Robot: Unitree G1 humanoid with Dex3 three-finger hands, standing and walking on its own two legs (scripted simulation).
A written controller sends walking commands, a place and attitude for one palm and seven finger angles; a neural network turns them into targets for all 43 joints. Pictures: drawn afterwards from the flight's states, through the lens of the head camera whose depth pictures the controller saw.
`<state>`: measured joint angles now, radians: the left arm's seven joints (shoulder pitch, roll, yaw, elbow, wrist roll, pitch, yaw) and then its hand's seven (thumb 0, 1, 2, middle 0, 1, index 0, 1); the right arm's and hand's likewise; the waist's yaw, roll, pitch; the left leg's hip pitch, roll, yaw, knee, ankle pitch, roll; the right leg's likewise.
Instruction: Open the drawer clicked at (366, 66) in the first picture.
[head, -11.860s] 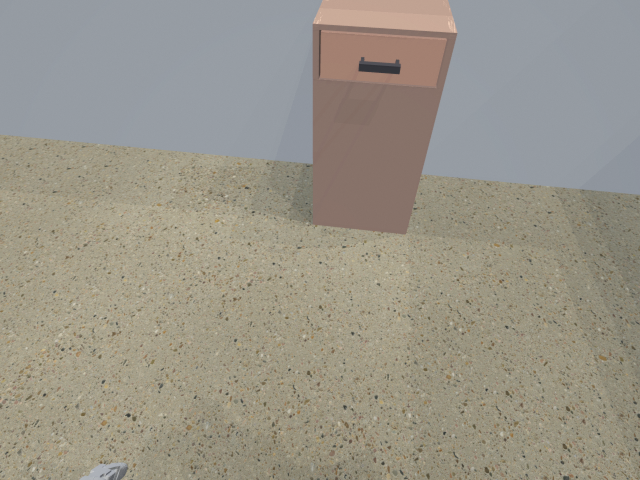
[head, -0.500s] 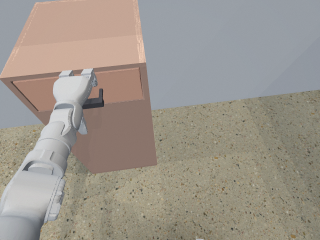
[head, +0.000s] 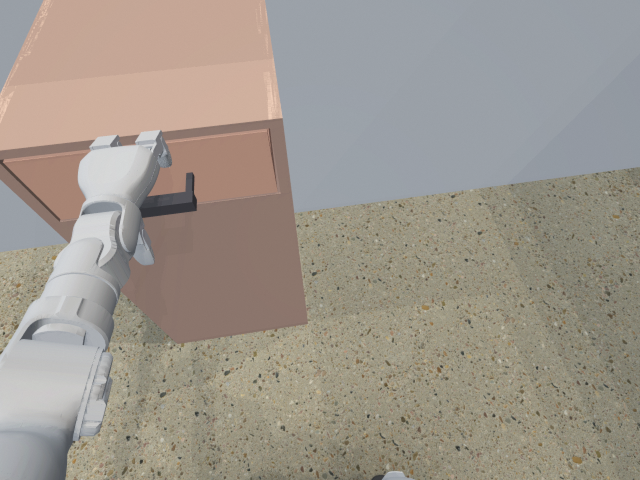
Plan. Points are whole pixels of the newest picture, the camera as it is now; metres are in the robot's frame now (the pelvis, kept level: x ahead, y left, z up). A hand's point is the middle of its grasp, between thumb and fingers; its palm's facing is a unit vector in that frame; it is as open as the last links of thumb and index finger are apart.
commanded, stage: move the hooked fingers above the handle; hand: left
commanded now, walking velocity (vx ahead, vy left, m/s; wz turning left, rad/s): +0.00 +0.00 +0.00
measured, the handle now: (154, 194) +0.52 +0.25 +0.00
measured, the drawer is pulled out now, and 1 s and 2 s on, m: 0.00 0.00 0.00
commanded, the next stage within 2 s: lower the fingers behind the handle in 0.28 s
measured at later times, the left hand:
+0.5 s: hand (142, 202) +0.47 +0.23 +0.05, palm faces -0.04 -0.01 -1.00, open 13.8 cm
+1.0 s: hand (150, 219) +0.46 +0.23 +0.01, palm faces -0.06 -0.02 -1.00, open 13.8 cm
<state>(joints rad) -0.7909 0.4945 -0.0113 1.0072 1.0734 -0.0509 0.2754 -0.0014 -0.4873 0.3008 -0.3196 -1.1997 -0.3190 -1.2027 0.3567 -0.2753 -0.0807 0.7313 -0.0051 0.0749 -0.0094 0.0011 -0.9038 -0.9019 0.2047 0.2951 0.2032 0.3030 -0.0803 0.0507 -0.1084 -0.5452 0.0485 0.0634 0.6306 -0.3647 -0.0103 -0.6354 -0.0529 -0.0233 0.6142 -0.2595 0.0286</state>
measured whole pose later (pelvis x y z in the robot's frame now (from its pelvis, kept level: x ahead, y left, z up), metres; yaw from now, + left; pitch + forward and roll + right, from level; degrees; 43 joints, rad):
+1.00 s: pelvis -0.01 +0.00 -0.01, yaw +0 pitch +18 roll +0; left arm -0.80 0.48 0.00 1.09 1.10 -0.05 0.35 0.00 -0.49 0.30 -0.32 -1.20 -0.32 -1.20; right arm 0.34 -0.27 -0.07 0.75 -0.02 0.07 0.01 0.00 -0.90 -0.90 0.20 0.30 0.20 0.30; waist -0.10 0.04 -0.12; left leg -0.64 0.05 0.06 0.71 -0.39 -0.01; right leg -0.72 -0.05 -0.02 0.68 -0.28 0.03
